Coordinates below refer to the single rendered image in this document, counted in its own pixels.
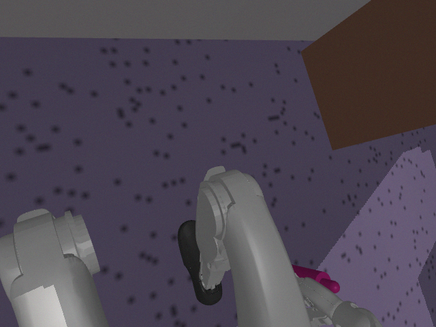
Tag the right robot arm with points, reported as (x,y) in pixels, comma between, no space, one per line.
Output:
(348,314)

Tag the right robot foot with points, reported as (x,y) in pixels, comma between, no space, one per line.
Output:
(191,259)

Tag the right robot hand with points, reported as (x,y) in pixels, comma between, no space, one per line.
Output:
(323,302)

